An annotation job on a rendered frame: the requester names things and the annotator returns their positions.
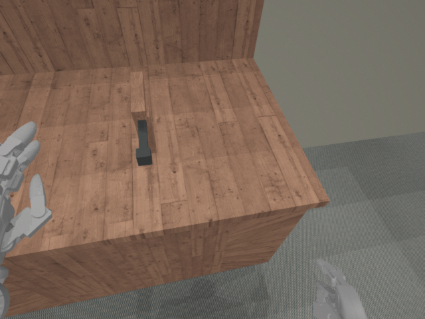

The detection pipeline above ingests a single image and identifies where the right robot hand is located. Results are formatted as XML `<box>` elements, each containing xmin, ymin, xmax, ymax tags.
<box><xmin>313</xmin><ymin>259</ymin><xmax>367</xmax><ymax>319</ymax></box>

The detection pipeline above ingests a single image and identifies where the tap lever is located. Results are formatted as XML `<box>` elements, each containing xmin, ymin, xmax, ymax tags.
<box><xmin>136</xmin><ymin>120</ymin><xmax>152</xmax><ymax>166</ymax></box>

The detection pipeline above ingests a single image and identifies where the left robot hand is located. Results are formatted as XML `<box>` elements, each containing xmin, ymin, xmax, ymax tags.
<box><xmin>0</xmin><ymin>121</ymin><xmax>52</xmax><ymax>265</ymax></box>

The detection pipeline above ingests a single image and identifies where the counter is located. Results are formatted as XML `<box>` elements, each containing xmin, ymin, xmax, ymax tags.
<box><xmin>0</xmin><ymin>0</ymin><xmax>330</xmax><ymax>317</ymax></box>

